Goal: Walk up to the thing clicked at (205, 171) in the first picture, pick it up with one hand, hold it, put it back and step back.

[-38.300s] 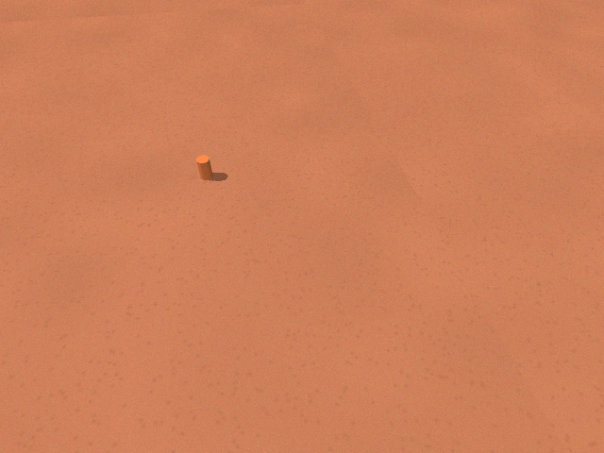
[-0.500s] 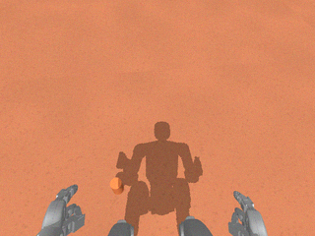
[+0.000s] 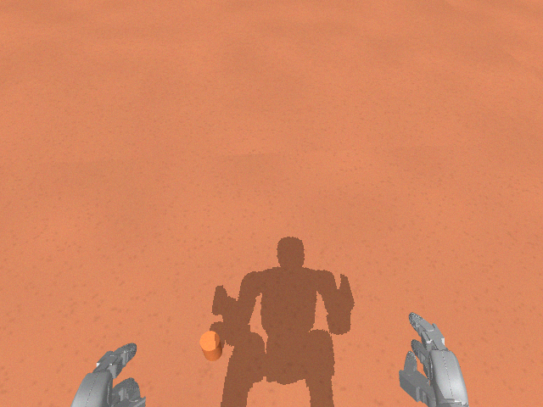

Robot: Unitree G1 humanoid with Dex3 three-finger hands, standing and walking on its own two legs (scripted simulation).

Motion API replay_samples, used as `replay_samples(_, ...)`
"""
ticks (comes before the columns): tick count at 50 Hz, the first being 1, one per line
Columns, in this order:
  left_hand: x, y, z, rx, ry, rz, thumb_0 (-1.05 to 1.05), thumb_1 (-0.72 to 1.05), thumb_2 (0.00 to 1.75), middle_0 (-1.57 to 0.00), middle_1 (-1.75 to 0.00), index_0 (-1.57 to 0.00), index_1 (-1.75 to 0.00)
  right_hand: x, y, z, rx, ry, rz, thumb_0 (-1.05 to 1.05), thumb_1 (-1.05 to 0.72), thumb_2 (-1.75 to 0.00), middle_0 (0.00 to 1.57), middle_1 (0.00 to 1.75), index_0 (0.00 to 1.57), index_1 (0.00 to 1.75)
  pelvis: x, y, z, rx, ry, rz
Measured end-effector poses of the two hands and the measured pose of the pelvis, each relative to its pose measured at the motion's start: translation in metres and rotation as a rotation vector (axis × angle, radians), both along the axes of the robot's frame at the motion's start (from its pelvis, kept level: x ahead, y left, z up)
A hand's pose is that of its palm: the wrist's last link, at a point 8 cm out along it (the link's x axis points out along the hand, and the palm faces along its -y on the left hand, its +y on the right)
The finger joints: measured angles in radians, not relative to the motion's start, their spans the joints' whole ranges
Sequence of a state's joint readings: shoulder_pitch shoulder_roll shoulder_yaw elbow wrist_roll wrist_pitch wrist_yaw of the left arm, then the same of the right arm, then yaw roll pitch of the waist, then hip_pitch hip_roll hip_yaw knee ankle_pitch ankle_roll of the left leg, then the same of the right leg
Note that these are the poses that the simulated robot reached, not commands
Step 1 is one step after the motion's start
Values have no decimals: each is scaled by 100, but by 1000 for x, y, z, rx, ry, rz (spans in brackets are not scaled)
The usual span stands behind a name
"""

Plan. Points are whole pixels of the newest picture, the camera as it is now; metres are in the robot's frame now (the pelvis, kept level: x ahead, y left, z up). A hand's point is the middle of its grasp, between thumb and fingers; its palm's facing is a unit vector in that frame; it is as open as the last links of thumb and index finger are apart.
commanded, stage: home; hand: left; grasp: from above
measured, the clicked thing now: (211, 346) +0.43 +0.17 -0.66
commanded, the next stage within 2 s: stand in 1.66 s
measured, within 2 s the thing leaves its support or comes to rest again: neither
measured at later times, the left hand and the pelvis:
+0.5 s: hand (141, 401) +0.17 +0.18 -0.04, palm faces +0.05 -0.98 -0.19, open 7.4 cm; pelvis +0.00 +0.00 +0.00, yaw -1 degrees
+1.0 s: hand (142, 405) +0.16 +0.18 -0.04, palm faces +0.05 -0.98 -0.19, open 7.4 cm; pelvis +0.00 +0.00 +0.00, yaw -1 degrees
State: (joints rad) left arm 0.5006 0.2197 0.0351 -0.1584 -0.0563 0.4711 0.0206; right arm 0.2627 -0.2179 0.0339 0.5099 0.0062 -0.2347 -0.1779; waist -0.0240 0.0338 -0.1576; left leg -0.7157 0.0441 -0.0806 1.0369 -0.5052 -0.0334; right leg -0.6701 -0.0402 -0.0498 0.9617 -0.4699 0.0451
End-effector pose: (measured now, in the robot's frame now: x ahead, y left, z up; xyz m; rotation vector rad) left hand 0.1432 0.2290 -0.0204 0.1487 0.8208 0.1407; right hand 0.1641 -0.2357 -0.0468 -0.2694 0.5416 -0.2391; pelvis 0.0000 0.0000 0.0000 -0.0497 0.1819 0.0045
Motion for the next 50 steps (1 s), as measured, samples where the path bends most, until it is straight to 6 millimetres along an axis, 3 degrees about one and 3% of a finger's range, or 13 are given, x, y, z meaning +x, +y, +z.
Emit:
replay_samples(16,5,1,3,11,-3,-15,2,90,90,-20,-30,-20,-30,-21,1,-11,12,65,-32,1,-90,-89,20,30,21,30,0,2,1,-1,-3,-8)
replay_samples(50,2,-1,1,8,-2,-19,2,90,90,-20,-30,-20,-30,-19,-4,-8,7,37,-37,1,-90,-89,20,30,21,30,-2,0,1,1,-13,-9)
